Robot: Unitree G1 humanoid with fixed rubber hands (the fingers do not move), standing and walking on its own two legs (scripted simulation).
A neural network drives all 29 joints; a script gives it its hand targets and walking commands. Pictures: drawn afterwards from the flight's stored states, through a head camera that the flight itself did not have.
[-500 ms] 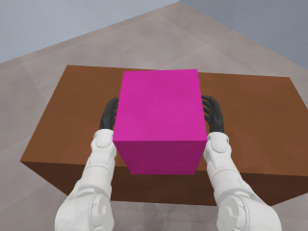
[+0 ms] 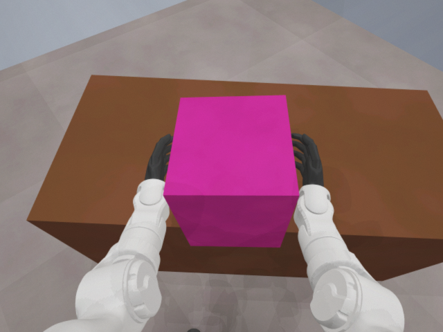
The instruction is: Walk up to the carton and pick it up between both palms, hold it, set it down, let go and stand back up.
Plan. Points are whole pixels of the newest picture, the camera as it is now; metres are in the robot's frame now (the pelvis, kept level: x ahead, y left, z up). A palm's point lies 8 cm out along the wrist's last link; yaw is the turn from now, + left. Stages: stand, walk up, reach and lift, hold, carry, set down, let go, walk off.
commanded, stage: set down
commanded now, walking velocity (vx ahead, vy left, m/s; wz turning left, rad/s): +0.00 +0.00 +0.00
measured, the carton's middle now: (233, 177) +0.42 +0.03 -0.03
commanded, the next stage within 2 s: none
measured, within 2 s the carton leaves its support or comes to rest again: rests again in 0.72 s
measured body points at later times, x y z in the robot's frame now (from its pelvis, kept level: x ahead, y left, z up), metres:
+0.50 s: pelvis +0.01 +0.00 -0.01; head +0.12 +0.03 +0.43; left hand +0.42 +0.18 -0.03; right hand +0.42 -0.12 -0.01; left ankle +0.01 +0.11 -0.74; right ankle -0.02 -0.11 -0.74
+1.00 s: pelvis +0.00 +0.00 -0.01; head +0.12 +0.03 +0.42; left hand +0.42 +0.17 -0.03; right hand +0.41 -0.12 -0.02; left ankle +0.01 +0.11 -0.74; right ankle -0.02 -0.11 -0.74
